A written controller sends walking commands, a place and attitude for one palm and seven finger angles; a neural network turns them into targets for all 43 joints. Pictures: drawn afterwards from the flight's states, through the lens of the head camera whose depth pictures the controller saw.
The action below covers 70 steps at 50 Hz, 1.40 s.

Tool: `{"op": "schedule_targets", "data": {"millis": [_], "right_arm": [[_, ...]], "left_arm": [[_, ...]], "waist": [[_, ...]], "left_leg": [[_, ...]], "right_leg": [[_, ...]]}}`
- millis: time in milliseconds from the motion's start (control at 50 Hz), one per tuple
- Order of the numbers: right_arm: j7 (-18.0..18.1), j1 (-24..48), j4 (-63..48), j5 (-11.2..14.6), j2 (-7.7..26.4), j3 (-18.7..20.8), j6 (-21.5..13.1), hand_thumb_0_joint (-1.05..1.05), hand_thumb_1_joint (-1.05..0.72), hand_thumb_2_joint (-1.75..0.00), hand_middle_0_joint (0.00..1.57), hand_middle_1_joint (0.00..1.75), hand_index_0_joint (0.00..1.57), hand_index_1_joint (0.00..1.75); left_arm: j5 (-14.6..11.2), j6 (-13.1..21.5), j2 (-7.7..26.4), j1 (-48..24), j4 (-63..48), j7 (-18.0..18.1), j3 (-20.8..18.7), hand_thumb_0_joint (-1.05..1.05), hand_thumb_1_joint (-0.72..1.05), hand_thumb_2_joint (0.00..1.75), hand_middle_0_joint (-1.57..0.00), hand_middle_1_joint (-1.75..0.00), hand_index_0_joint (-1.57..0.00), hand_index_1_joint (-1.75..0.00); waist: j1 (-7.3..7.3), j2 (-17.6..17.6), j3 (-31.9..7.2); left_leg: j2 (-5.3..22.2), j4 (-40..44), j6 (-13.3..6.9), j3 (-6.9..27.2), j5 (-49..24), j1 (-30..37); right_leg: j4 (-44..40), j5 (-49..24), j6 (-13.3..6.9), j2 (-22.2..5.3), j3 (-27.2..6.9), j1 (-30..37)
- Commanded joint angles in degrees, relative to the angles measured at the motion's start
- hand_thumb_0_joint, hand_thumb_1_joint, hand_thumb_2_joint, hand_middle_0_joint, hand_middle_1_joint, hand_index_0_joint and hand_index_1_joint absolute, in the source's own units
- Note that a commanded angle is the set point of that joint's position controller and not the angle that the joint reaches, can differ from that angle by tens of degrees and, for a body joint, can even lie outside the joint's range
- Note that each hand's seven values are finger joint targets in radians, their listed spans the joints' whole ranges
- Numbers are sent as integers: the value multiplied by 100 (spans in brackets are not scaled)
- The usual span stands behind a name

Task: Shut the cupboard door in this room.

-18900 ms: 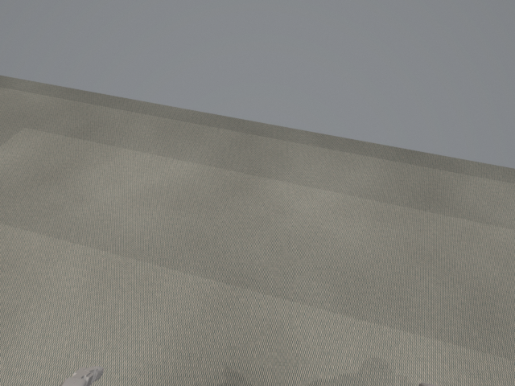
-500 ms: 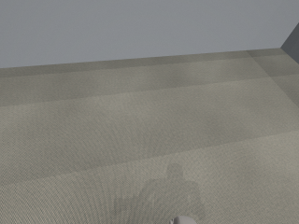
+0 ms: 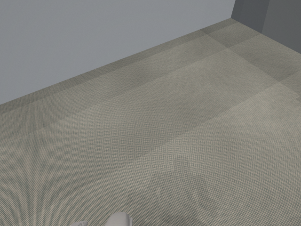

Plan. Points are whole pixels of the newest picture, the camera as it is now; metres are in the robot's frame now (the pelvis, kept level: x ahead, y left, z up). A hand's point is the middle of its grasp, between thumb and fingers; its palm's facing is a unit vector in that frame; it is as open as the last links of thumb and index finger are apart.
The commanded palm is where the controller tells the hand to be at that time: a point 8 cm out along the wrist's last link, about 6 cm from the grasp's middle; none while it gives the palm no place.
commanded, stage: turn or walk to find it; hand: left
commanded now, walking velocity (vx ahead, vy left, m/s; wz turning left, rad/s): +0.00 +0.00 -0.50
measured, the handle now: out of the picture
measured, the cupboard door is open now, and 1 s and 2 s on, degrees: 81 81 81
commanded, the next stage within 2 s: stand and wait in 1.84 s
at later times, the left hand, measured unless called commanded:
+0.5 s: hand out of the picture +0.08 +0.27 -0.18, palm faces -0.15 -0.96 -0.22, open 7.4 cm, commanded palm none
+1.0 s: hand (123, 217) +0.17 +0.11 -0.15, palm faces -0.50 -0.82 -0.28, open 7.4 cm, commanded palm none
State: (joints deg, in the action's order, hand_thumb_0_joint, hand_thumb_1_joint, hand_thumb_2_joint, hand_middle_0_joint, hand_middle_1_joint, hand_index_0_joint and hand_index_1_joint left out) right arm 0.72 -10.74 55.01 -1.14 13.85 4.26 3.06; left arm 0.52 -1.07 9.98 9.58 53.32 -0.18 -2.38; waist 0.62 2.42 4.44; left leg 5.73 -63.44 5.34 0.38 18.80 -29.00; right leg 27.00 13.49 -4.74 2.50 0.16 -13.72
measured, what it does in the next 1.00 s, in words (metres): steps on the spot, turning right: left foot, then right foot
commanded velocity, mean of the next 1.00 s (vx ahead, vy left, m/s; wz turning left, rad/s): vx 0.00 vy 0.00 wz -0.50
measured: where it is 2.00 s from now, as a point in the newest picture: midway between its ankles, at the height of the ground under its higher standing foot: outside the picture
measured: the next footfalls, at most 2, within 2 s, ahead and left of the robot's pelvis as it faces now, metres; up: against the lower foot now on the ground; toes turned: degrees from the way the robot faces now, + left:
left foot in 0.34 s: +0.04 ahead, +0.15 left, +0.00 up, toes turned -8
right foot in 0.82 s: -0.02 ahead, -0.09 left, +0.00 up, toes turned -32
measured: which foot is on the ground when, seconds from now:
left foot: up 0.00-0.32, down 0.34-0.82, up 0.84-1.00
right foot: down 0.00-0.34, up 0.36-0.80, down 0.82-1.00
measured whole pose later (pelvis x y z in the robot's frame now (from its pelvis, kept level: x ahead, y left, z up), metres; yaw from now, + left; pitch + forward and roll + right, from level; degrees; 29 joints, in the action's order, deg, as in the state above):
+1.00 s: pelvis -0.04 +0.00 -0.01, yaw -31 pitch -1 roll +2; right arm 0.7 -13.8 56.2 -1.0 14.9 4.2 3.8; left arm 0.4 -1.4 10.7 6.5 52.1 0.1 -2.1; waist 2.0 2.6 6.0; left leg 6.3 -65.5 4.4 -2.4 23.5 -27.1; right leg 31.2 15.3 -3.9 0.9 2.0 -15.4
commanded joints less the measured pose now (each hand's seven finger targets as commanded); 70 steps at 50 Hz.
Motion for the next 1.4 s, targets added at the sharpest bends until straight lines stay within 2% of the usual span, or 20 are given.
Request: {"op": "schedule_targets", "data": {"millis": [0,180,260,280,320,340,380,440,680,760,780,800,820,840,860,900,960,1180,1300,1380], "right_arm": [[63,66,-412,-14,430,84,-91,0,-90,-90,20,30,20,30],[119,612,-684,82,393,10,-175,0,-90,-90,20,30,20,30],[167,22,-541,147,391,-4,-264,0,-90,-90,20,30,20,30],[183,-206,-466,148,480,18,-304,0,-90,-90,20,30,20,30],[182,-177,-572,47,1233,142,-333,0,-90,-90,20,30,20,30],[154,-92,-668,20,1240,130,-269,0,-90,-90,20,30,20,30],[196,486,-782,20,763,6,-302,0,-90,-90,20,30,20,30],[168,251,-736,-19,675,0,-353,0,-90,-90,20,30,20,30],[75,-598,-333,-36,832,197,-344,0,-90,-90,20,30,20,30],[37,-513,-276,-25,897,222,-321,0,-90,-90,20,30,20,30],[11,-543,-291,17,840,199,-305,0,-90,-90,20,30,20,30],[-19,-556,-476,53,384,78,-276,0,-90,-90,20,30,20,30],[29,-21,-728,49,304,11,-201,0,-90,-90,20,30,20,30],[73,-104,-695,68,363,19,-136,0,-90,-90,20,30,20,30],[83,-106,-623,56,339,21,-92,0,-90,-90,20,30,20,30],[47,-156,-425,-1,507,71,-80,0,-90,-90,20,30,20,30],[8,-435,-275,-16,483,79,-48,0,-90,-90,20,30,20,30],[-86,405,-657,-61,585,98,-225,0,-90,-90,20,30,20,30],[-6,473,-770,32,427,5,-325,0,-90,-90,20,30,20,30],[95,-200,-551,99,434,-24,-380,0,-90,-90,20,30,20,30]], "left_arm": [[22,112,1192,379,-261,80,-346,0,90,90,-20,-30,-20,-30],[81,57,1315,619,-121,126,-414,0,90,90,-20,-30,-20,-30],[35,8,1392,238,-169,113,-422,0,90,90,-20,-30,-20,-30],[0,-7,1290,150,-192,106,-404,0,90,90,-20,-30,-20,-30],[-39,-34,823,364,-328,24,-295,0,90,90,-20,-30,-20,-30],[45,-70,976,300,-304,32,-333,0,90,90,-20,-30,-20,-30],[109,-166,1085,400,-136,-18,-445,0,90,90,-20,-30,-20,-30],[93,-166,909,423,-105,-98,-400,0,90,90,-20,-30,-20,-30],[56,-170,634,-524,-498,-132,-214,0,90,90,-20,-30,-20,-30],[54,-59,729,-117,-399,-104,-237,0,90,90,-20,-30,-20,-30],[70,12,991,338,-275,-75,-276,0,90,90,-20,-30,-20,-30],[134,102,1691,768,-174,18,-398,0,90,90,-20,-30,-20,-30],[14,62,1921,997,-78,84,-446,0,90,90,-20,-30,-20,-30],[1,40,1802,883,-109,123,-414,0,90,90,-20,-30,-20,-30],[1,27,1655,562,-219,160,-439,0,90,90,-20,-30,-20,-30],[-4,11,1372,-30,-383,147,-343,0,90,90,-20,-30,-20,-30],[-14,83,1272,-128,-431,93,-279,0,90,90,-20,-30,-20,-30],[49,272,1290,673,-75,3,-347,0,90,90,-20,-30,-20,-30],[65,223,1292,723,-1,38,-372,0,90,90,-20,-30,-20,-30],[2,123,1279,334,-10,52,-365,0,90,90,-20,-30,-20,-30]], "waist": [[-206,-944,-571],[-334,-900,-743],[-5,-926,-1074],[106,-763,-1149],[50,1516,-976],[87,1139,-715],[-221,879,-302],[-202,555,-303],[203,945,-440],[-46,721,-601],[-281,150,-859],[-488,-1771,-1059],[-642,-1987,-962],[-504,-1438,-930],[-434,-1734,-847],[-192,-1068,-475],[-29,-903,-533],[-366,-820,-286],[-337,-936,-470],[52,-884,-713]], "left_leg": [[-61,150,40,111,98,-432],[-326,1631,-133,150,706,231],[-526,3474,-252,17,-125,1573],[-331,4091,-309,83,-711,2408],[1861,4759,-1080,1986,-1933,3344],[2164,4647,-1442,1791,-2090,2579],[1564,4765,-1258,1048,-1986,1896],[1053,4479,-1164,230,-2746,2148],[1429,3999,-1331,-445,-3422,2647],[1396,3281,-933,-763,-3074,2136],[1215,2435,-600,-1058,-2533,1673],[509,1084,-215,-1319,410,78],[44,166,-137,-717,2025,-430],[143,-300,-201,-210,1740,-412],[163,-445,-203,-18,1467,-501],[223,-575,-133,16,642,-454],[111,-378,-29,-59,94,-221],[32,786,15,7,148,-601],[-280,2169,-110,-4,463,186],[-453,3874,-183,-159,-603,2058]], "right_leg": [[-773,-1998,-336,-1440,-1655,816],[-550,-2608,-718,-1514,-2518,872],[-63,-2817,-336,-1150,-2388,461],[235,-2309,-81,-874,-2183,-127],[2065,1819,547,237,-752,-2062],[3066,2116,647,10,-533,-1881],[3913,1495,787,-163,-534,-1841],[4331,994,887,-265,-277,-1938],[2177,1266,868,-553,420,-1335],[542,313,636,-420,581,-112],[-278,-587,517,-632,331,813],[-679,-2200,17,-2052,-1566,1934],[-488,-4185,-551,-2704,-2293,1555],[-452,-3749,-792,-2635,-1839,1342],[-674,-2901,-676,-2332,-1860,1006],[-718,-2075,-438,-1860,-1472,656],[-788,-1975,-184,-1498,-1112,461],[-1596,1376,-586,-1534,-2471,704],[-1112,-604,-663,-1424,-2535,776],[-351,-1354,-174,-914,-2159,-144]]}}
